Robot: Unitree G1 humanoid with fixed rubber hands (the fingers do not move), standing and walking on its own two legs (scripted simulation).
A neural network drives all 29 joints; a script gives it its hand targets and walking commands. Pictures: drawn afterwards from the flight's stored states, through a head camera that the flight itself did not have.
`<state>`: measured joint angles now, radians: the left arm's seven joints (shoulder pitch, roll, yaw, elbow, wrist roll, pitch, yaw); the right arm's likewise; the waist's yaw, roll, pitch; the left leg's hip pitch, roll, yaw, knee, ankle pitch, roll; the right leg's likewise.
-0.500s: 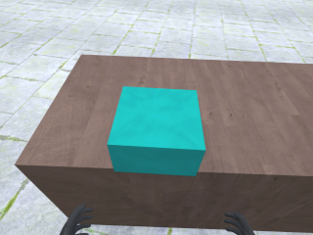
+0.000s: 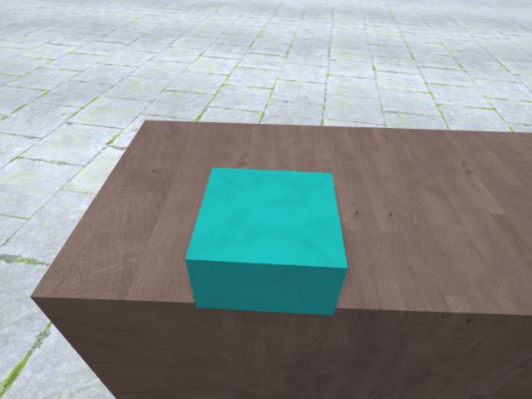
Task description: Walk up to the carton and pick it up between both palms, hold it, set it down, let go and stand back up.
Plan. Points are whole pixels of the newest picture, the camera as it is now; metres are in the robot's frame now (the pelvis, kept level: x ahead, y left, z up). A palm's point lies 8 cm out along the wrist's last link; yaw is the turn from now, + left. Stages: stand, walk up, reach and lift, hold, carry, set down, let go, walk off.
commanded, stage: stand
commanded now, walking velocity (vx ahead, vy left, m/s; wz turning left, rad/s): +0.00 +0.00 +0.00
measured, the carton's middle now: (268, 236) +0.46 +0.01 -0.02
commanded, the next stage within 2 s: none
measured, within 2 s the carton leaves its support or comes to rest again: neither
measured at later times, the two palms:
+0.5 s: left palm out of the picture -0.06 +0.21 -0.15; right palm out of the picture -0.07 -0.19 -0.15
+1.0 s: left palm out of the picture -0.07 +0.20 -0.14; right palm out of the picture -0.07 -0.18 -0.16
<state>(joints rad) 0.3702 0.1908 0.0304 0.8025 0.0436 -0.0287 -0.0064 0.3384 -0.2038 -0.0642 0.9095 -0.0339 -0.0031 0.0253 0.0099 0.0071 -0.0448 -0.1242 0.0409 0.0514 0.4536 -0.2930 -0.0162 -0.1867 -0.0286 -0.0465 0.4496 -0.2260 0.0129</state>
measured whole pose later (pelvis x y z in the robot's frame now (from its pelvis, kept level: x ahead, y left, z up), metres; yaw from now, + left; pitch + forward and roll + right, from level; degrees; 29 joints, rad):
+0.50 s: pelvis -0.02 +0.02 +0.00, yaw +0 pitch -2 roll +0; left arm 0.42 0.10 0.01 1.09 0.02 -0.02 0.02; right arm 0.42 -0.12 -0.02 1.12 -0.02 -0.01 -0.01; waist 0.00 0.00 -0.04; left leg -0.15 0.01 0.07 0.41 -0.24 0.01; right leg -0.21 -0.06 -0.03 0.41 -0.17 0.04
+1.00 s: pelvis -0.02 +0.01 +0.00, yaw +0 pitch -1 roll +1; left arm 0.37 0.07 -0.01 1.16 0.02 -0.01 0.03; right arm 0.37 -0.11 0.00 1.15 -0.01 -0.01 -0.02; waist 0.00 0.02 -0.03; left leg -0.18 0.00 0.07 0.43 -0.24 0.01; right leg -0.26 -0.06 -0.03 0.45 -0.18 0.03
